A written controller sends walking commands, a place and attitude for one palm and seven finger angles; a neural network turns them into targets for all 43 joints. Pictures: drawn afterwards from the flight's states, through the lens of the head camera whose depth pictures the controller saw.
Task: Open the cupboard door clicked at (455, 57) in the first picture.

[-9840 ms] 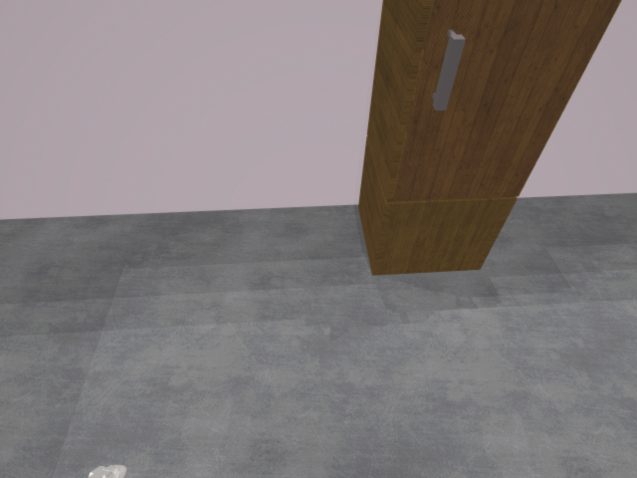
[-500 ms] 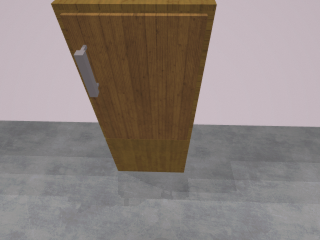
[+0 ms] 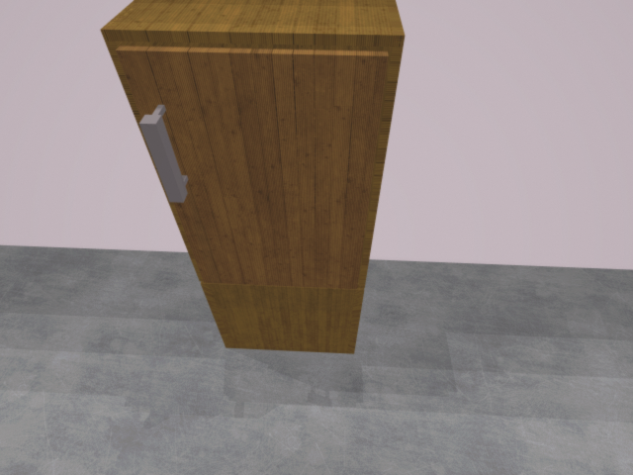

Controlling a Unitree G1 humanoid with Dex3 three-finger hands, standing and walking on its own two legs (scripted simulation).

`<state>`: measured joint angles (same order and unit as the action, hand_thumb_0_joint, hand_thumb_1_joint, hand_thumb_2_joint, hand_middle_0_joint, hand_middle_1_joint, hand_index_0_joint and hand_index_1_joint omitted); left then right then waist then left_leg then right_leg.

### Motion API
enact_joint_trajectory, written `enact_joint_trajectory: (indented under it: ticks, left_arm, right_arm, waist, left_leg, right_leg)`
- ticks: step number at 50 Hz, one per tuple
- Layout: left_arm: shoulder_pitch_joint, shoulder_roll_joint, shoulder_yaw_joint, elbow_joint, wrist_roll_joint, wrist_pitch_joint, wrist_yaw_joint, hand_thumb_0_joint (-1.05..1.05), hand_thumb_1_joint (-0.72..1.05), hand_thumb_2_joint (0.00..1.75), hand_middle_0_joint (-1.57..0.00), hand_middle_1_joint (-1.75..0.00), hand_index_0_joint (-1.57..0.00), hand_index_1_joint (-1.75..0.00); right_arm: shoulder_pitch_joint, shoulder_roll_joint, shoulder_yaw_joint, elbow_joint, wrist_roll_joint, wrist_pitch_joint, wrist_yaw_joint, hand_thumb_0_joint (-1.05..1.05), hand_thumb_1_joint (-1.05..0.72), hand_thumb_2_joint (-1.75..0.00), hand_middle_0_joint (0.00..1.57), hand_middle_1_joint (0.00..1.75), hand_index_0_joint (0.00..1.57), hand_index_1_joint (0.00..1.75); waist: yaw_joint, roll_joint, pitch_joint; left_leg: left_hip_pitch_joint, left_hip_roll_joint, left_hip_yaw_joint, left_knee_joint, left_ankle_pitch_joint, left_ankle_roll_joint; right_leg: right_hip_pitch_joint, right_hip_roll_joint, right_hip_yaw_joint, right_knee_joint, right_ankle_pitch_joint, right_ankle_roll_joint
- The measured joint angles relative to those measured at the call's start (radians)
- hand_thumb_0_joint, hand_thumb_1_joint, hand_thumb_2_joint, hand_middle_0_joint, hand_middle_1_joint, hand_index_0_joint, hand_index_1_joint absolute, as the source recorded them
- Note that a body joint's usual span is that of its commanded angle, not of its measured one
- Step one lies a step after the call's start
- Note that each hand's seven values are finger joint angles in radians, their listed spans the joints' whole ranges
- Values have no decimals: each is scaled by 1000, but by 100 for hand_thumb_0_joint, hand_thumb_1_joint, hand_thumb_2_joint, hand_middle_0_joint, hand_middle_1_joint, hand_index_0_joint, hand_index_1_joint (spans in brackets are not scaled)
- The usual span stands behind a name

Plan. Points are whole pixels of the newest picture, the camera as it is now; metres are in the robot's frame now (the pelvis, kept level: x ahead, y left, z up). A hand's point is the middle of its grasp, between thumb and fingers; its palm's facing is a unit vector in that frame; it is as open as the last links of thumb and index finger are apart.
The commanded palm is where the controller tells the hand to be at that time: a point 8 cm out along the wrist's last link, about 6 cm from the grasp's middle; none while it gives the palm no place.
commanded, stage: look again from close up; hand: left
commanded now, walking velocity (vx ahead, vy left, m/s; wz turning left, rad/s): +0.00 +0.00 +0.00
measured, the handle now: (169, 154) +0.59 +0.30 +0.08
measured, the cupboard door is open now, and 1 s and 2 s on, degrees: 0 0 0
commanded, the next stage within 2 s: shuffle to correct the standing spot in 0.60 s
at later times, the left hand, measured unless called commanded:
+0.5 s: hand out of the picture +0.04 +0.24 -0.17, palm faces +0.05 -0.97 -0.25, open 7.4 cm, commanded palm none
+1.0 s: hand out of the picture -0.07 +0.23 -0.19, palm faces +0.09 -0.98 -0.16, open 7.4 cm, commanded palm none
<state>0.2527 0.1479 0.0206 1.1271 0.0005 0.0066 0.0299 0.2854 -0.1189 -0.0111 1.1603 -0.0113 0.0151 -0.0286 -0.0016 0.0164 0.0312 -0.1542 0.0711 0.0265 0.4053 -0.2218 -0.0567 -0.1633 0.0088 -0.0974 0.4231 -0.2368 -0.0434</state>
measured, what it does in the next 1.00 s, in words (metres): shifts its weight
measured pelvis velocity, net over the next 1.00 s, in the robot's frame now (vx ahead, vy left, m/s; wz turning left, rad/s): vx -0.01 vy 0.07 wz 0.01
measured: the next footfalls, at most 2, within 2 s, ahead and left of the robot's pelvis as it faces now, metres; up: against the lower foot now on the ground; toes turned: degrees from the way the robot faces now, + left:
right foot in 1.26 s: +0.10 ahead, -0.04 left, +0.00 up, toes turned -2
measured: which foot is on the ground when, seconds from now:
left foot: down 0.00-1.00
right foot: down 0.00-1.00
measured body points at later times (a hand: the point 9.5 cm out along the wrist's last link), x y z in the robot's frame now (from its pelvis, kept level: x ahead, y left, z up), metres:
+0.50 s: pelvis -0.01 +0.04 +0.00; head -0.04 +0.04 +0.44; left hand +0.03 +0.29 -0.15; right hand +0.06 -0.22 -0.14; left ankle +0.00 +0.16 -0.74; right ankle +0.00 -0.09 -0.74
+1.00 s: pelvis -0.01 +0.07 -0.01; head -0.02 +0.08 +0.44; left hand -0.07 +0.28 -0.17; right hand -0.04 -0.16 -0.16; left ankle +0.00 +0.16 -0.74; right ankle +0.00 -0.08 -0.74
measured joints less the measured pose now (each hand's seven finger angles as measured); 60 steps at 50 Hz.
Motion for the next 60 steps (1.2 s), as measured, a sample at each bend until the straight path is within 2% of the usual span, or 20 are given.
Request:
enact_joint_trajectory:
  ticks: [3, 5, 9, 14, 21, 29, 38, 45, 50, 54, 57, 60]
  left_arm:
    - [23, -14, -3, 12, 0, -1, -1, 1, 92, 90, -20, -30, -20, -30]
    - [42, -12, -18, -13, 8, -7, -5, 1, 92, 90, -20, -30, -20, -30]
    - [72, -9, -14, -53, 13, -22, -3, 1, 91, 90, -20, -30, -20, -30]
    - [69, 21, -6, -82, 14, -16, 1, 1, 91, 90, -20, -30, -20, -30]
    - [22, 71, -8, -106, 10, -12, 0, 1, 91, 90, -20, -30, -20, -30]
    - [-2, 87, -17, -106, 11, -8, -3, 1, 91, 90, -20, -30, -20, -30]
    - [38, 49, -26, -71, 14, -2, 1, 1, 91, 90, -20, -30, -20, -30]
    - [116, 9, -11, -51, 24, 6, -4, 1, 91, 90, -20, -30, -20, -30]
    - [165, -7, 9, -36, 22, 10, -5, 1, 91, 90, -20, -30, -20, -30]
    - [185, -14, 15, -20, 27, 20, -7, 1, 91, 90, -20, -30, -20, -30]
    - [170, -21, 14, -21, 26, 17, -12, 1, 91, 90, -20, -30, -20, -30]
    - [129, -28, 13, -41, 21, 0, -16, 1, 91, 90, -20, -30, -20, -30]
  right_arm:
    - [2, -2, 1, -2, 0, -2, -1, 0, -91, -89, 20, 30, 19, 30]
    - [6, -10, 4, -40, -6, 1, 10, 0, -91, -89, 20, 30, 19, 30]
    - [22, -50, -10, -100, -10, -15, 3, 0, -91, -89, 20, 30, 20, 30]
    - [2, -89, -19, -128, -7, -14, 2, 0, -91, -89, 20, 30, 20, 30]
    - [-53, -108, -5, -145, -6, -20, 9, 0, -91, -89, 20, 30, 19, 30]
    - [-75, -94, 14, -136, -6, -18, 21, 0, -91, -89, 20, 30, 20, 30]
    - [-38, -62, 16, -90, -2, -7, 24, 0, -91, -89, 20, 30, 20, 30]
    - [40, -55, 3, -64, -8, 16, 29, 0, -91, -89, 20, 30, 20, 30]
    - [94, -49, -5, -60, -10, 12, 24, 0, -91, -89, 20, 30, 20, 30]
    - [125, -36, -9, -58, -9, -6, 17, 0, -91, -89, 20, 30, 19, 30]
    - [134, -25, -6, -56, -8, -27, 10, 0, -91, -89, 20, 30, 19, 30]
    - [141, -13, 1, -47, -8, -41, 7, 0, -91, -89, 20, 30, 19, 30]
  waist:
    - [2, 1, 0]
    - [-6, 1, 9]
    - [-6, 13, -9]
    - [0, -1, -34]
    - [10, -22, -42]
    - [13, -26, -46]
    - [11, -25, -33]
    - [14, -23, -36]
    - [15, -29, -25]
    - [10, -36, -27]
    - [-1, -27, -18]
    - [-14, -12, -6]
  left_leg:
    - [3, 0, 1, -6, 2, 1]
    - [-20, -1, -7, 20, -5, 4]
    - [-64, -7, -17, 98, -44, 18]
    - [-57, -22, -13, 128, -64, 24]
    - [-40, -36, 3, 111, -50, 44]
    - [-33, -54, 12, 71, -16, 62]
    - [-35, -72, 21, 43, 10, 78]
    - [-68, -76, 20, 105, -56, 89]
    - [-87, -83, 23, 165, -73, 102]
    - [-64, -96, 43, 155, -101, 123]
    - [-21, -99, 60, 96, -87, 131]
    - [17, -101, 61, 48, -76, 129]
  right_leg:
    - [4, 1, 1, -8, 3, 0]
    - [-12, -2, -7, 12, -3, 0]
    - [-42, -11, -15, 68, -33, 4]
    - [-38, -28, -9, 102, -54, 20]
    - [-24, -42, 6, 82, -31, 39]
    - [-16, -57, 15, 37, 10, 58]
    - [-19, -74, 22, 11, 37, 75]
    - [-42, -76, 27, 55, -25, 71]
    - [-57, -85, 34, 107, -49, 73]
    - [-88, -88, 49, 211, -152, 39]
    - [-143, -78, 28, 341, -210, 23]
    - [-148, -69, -5, 288, -183, 22]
